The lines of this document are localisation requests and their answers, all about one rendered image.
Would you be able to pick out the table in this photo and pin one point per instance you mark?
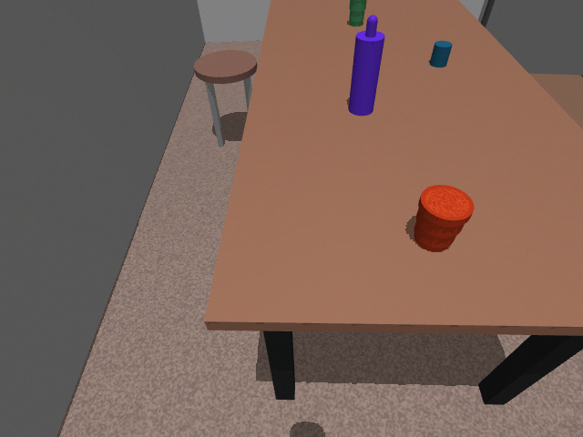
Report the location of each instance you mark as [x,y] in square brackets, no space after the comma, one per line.
[319,231]

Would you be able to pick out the stool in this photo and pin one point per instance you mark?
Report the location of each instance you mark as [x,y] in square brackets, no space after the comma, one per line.
[224,67]

